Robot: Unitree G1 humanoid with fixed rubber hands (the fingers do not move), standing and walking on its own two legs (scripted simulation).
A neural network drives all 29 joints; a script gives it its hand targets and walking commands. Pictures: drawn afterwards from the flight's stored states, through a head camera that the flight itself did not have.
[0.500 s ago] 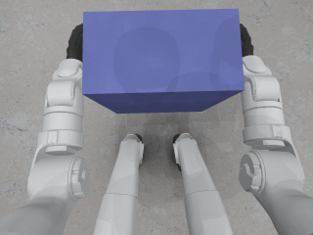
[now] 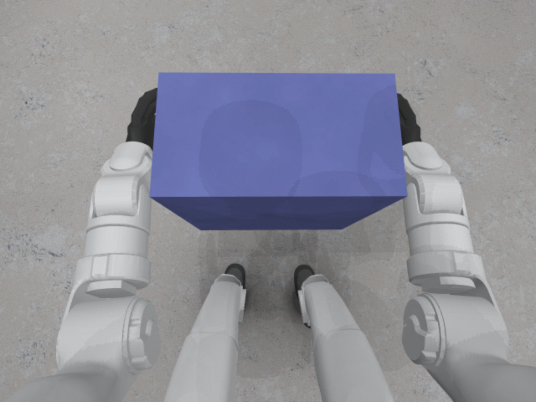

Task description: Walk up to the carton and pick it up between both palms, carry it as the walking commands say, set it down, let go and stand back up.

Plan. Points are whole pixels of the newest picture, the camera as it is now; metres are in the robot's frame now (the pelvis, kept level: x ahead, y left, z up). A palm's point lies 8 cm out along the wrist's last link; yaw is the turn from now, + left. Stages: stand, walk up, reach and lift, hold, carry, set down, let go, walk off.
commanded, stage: reach and lift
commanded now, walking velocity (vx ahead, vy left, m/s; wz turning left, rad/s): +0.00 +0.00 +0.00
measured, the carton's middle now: (273, 171) +0.40 +0.00 -0.09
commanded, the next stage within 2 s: hold in 1.82 s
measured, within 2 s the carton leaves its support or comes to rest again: neither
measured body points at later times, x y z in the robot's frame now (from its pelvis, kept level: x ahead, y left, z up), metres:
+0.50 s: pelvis +0.07 -0.01 +0.03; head +0.07 -0.01 +0.48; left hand +0.42 +0.17 +0.06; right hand +0.41 -0.20 +0.06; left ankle +0.13 +0.12 -0.70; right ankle +0.12 -0.14 -0.70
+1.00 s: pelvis +0.13 +0.00 +0.05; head +0.10 +0.00 +0.49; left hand +0.41 +0.18 +0.06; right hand +0.40 -0.19 +0.06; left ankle +0.13 +0.12 -0.70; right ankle +0.12 -0.14 -0.70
